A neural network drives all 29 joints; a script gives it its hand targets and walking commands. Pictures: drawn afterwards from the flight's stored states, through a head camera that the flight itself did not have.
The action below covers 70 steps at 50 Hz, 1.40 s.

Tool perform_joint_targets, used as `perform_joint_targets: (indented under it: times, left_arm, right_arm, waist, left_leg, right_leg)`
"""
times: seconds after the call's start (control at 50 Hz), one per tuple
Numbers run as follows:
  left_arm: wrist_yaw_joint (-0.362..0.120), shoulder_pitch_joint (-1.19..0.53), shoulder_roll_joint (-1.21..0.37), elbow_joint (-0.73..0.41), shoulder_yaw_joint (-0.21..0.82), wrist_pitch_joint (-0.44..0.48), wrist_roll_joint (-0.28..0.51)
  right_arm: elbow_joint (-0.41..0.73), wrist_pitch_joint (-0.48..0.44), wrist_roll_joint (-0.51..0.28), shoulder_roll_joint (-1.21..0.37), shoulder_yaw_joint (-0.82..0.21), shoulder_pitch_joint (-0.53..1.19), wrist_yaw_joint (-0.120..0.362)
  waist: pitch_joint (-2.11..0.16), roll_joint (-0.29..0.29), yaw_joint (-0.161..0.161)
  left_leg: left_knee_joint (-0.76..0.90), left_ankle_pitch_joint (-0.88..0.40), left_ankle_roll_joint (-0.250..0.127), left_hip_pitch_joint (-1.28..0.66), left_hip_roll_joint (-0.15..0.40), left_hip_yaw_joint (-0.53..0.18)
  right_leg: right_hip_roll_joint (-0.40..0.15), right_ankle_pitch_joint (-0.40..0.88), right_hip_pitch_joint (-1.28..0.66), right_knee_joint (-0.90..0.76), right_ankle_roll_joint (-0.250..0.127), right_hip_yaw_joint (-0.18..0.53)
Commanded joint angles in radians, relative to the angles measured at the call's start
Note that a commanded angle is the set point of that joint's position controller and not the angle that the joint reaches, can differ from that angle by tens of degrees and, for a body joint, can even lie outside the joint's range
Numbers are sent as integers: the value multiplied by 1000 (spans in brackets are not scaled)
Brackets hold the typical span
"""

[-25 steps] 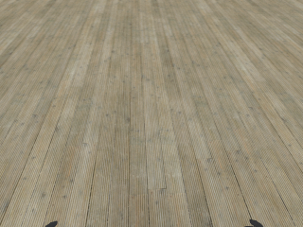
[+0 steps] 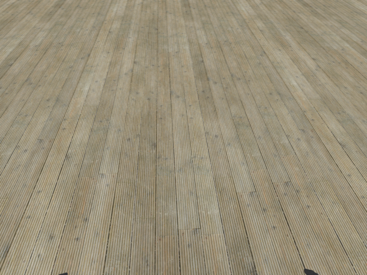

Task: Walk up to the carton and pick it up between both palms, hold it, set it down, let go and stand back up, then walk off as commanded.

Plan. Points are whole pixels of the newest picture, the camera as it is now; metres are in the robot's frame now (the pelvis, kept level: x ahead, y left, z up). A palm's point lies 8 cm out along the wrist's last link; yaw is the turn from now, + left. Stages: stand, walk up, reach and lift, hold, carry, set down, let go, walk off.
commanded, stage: stand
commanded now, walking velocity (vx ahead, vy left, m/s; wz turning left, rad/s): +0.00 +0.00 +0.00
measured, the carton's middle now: out of the picture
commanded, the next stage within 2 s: walk up in 0.36 s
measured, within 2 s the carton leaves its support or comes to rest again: neither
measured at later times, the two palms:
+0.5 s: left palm out of the picture +0.10 +0.30 -0.11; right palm out of the picture +0.10 -0.30 -0.11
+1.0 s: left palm (114, 235) +0.23 +0.18 -0.10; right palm out of the picture -0.02 -0.47 -0.10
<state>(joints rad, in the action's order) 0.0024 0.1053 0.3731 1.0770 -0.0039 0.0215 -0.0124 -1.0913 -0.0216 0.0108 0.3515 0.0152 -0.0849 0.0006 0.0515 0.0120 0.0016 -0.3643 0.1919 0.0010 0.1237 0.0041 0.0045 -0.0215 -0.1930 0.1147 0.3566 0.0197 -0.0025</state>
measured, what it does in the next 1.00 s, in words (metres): steps on the spot, turning right: right foot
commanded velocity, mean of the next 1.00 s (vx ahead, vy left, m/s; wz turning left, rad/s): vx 0.00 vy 0.00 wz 0.00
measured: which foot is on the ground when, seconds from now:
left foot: down 0.00-0.92, up 0.94-1.00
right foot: down 0.00-0.62, up 0.64-0.84, down 0.86-1.00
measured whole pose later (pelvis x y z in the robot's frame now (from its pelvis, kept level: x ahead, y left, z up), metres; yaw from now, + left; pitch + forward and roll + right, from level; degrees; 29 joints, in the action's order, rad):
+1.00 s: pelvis +0.00 -0.09 -0.03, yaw -23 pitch +0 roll +1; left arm -0.15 0.18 0.46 0.71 -0.11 -0.05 -0.06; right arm -0.87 -0.02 0.00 0.51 0.12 -0.13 -0.02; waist 0.10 0.00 0.05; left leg -0.97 0.62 0.01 0.35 0.12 0.06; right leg 0.00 -0.24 0.45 0.70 -0.02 0.03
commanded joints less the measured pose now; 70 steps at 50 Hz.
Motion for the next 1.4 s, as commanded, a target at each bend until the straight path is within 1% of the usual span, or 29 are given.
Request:
perform_joint_targets:
  times: [0.0,0.52,0.54,0.56,0.58,0.6,0.64,0.66,0.72,0.78,0.82,0.84,0.86,0.88,0.9,0.92,0.94,0.98,1.06,1.1,1.12,1.14,1.16,1.18,1.2,1.22,1.26,1.3,1.38]
  left_arm:
    - [5,-47,183,-58,-32,11,3]
    - [9,-46,189,-56,-30,6,3]
    - [-50,-35,270,-213,-87,-44,-50]
    - [-72,-61,242,-244,-85,-62,-52]
    - [-82,-70,217,-265,-83,-75,-55]
    - [-90,-119,219,-302,-90,-82,-77]
    - [-115,-80,237,-345,-105,-84,-62]
    - [-125,-69,250,-354,-109,-83,-58]
    - [-155,-1,234,-380,-122,-84,-44]
    - [-168,34,247,-403,-136,-74,-44]
    - [-165,127,264,-388,-152,-71,-46]
    - [-159,205,278,-365,-160,-67,-48]
    - [-148,285,334,-348,-180,-65,-53]
    - [-135,301,447,-365,-202,-62,-48]
    - [-139,242,452,-394,-216,-69,-51]
    - [-137,164,426,-415,-209,-75,-49]
    - [-132,129,387,-444,-194,-78,-38]
    - [-119,89,314,-469,-173,-76,-33]
    - [-133,51,297,-523,-164,-72,-41]
    - [-141,-1,277,-540,-150,-75,-37]
    - [-146,-33,249,-552,-139,-76,-33]
    - [-146,-9,190,-548,-127,-76,-30]
    - [-138,56,182,-520,-130,-84,-52]
    - [-137,125,256,-489,-145,-96,-65]
    - [-147,132,317,-468,-163,-99,-63]
    - [-154,97,330,-461,-171,-93,-60]
    - [-165,89,295,-442,-170,-81,-63]
    - [-171,74,252,-448,-154,-75,-56]
    - [-178,-1,249,-463,-149,-70,-42]
  right_arm:
    - [52,-13,0,205,32,52,-7]
    - [47,-9,-4,210,37,47,-7]
    - [122,-5,-8,356,129,10,-24]
    - [120,-2,-7,351,138,-58,-35]
    - [128,-6,-2,376,148,-79,-42]
    - [142,-12,-5,379,150,-112,-49]
    - [206,-24,-1,377,156,-61,-52]
    - [231,-32,-6,373,152,-57,-51]
    - [279,-39,-1,356,158,-12,-45]
    - [307,-37,-6,370,171,-7,-31]
    - [324,-31,-9,368,172,11,-24]
    - [324,-24,-6,358,167,29,-22]
    - [332,-19,1,323,155,29,-23]
    - [356,-16,-6,271,134,58,-26]
    - [357,-17,-8,313,125,34,-26]
    - [332,-25,-18,343,125,0,-24]
    - [304,-29,-24,349,122,-52,-26]
    - [268,-33,-24,329,119,-180,-36]
    - [268,-59,-22,331,122,-229,-57]
    - [266,-74,-14,301,128,-292,-61]
    - [251,-80,-2,317,139,-359,-66]
    - [261,-83,22,396,163,-393,-72]
    - [308,-79,33,465,180,-309,-76]
    - [342,-78,31,479,176,-208,-79]
    - [347,-78,36,466,177,-113,-80]
    - [341,-86,31,426,172,-114,-80]
    - [327,-102,28,364,154,-145,-82]
    - [320,-100,33,362,162,-149,-74]
    - [306,-90,34,401,181,-214,-58]
  waist:
    - [-68,-8,2]
    - [-75,-21,-6]
    - [-43,41,-23]
    - [-44,-39,-50]
    - [-31,-155,-57]
    - [-49,-104,-76]
    - [-57,-65,-56]
    - [-73,-41,-48]
    - [-47,-106,-7]
    - [-96,-147,3]
    - [-124,-143,56]
    - [-138,-102,108]
    - [-167,45,167]
    - [-113,386,183]
    - [-91,370,146]
    - [-76,308,119]
    - [-87,227,90]
    - [-155,176,44]
    - [-144,167,37]
    - [-162,124,-5]
    - [-175,74,-53]
    - [-199,-102,-80]
    - [-155,-196,-36]
    - [-119,-134,10]
    - [-57,-116,44]
    - [-11,-56,45]
    - [-4,-81,34]
    - [30,-148,12]
    - [32,-167,-37]
  left_leg:
    - [77,-120,-30,2,116,-102]
    - [71,-186,-24,-22,118,-90]
    - [-87,-70,-63,-180,101,-20]
    - [-39,-36,-102,-241,190,-91]
    - [92,-76,-177,-222,372,-173]
    - [97,-176,-216,-166,470,-188]
    - [86,-179,-250,-55,501,-143]
    - [76,-189,-245,-49,491,-102]
    - [23,-163,-219,-40,423,31]
    - [-79,-193,-173,25,370,127]
    - [-202,-136,-128,157,309,199]
    - [-327,-83,-99,240,247,242]
    - [-525,66,-69,370,160,248]
    - [-705,503,-12,609,-44,273]
    - [-732,529,-6,569,5,57]
    - [-669,533,-8,517,30,26]
    - [-663,464,6,526,52,23]
    - [-596,347,10,494,62,19]
    - [-387,274,-1,300,27,77]
    - [-192,80,-8,63,13,74]
    - [-88,-37,-8,-133,50,21]
    - [32,114,-20,-257,215,-238]
    - [144,390,-64,-138,471,-477]
    - [217,549,-91,9,533,-506]
    - [215,569,-133,116,511,-432]
    - [181,508,-111,147,457,-365]
    - [158,329,-57,122,365,-219]
    - [156,199,-88,130,329,-69]
    - [117,186,-152,24,345,24]
  right_leg:
    - [-107,114,-11,-61,-46,83]
    - [-110,166,-24,-68,-43,81]
    - [-50,232,315,53,-97,164]
    - [-23,116,433,150,-91,117]
    - [-18,-153,484,331,-55,66]
    - [-73,-245,476,459,-26,91]
    - [-124,-249,435,541,-16,128]
    - [-143,-231,426,555,-14,134]
    - [-153,-143,455,454,-21,95]
    - [-113,-111,320,343,-36,16]
    - [-59,-41,147,263,-63,-59]
    - [-26,15,47,219,-88,-73]
    - [-5,-13,-82,172,-134,-13]
    - [-181,23,-103,-61,-243,420]
    - [-225,35,-18,-102,-328,634]
    - [-238,-54,30,-119,-353,610]
    - [-203,28,-36,-70,-335,522]
    - [-146,127,-86,20,-283,429]
    - [-125,141,101,17,-311,421]
    - [-87,-6,277,53,-275,371]
    - [-41,-146,425,122,-210,319]
    - [93,-299,581,294,-116,213]
    - [131,-275,623,552,-27,167]
    - [57,-236,591,639,1,185]
    - [10,-181,548,678,1,177]
    - [-15,-128,521,686,2,177]
    - [-29,-73,475,676,5,150]
    - [-49,-48,485,619,11,88]
    - [-88,-106,538,516,10,43]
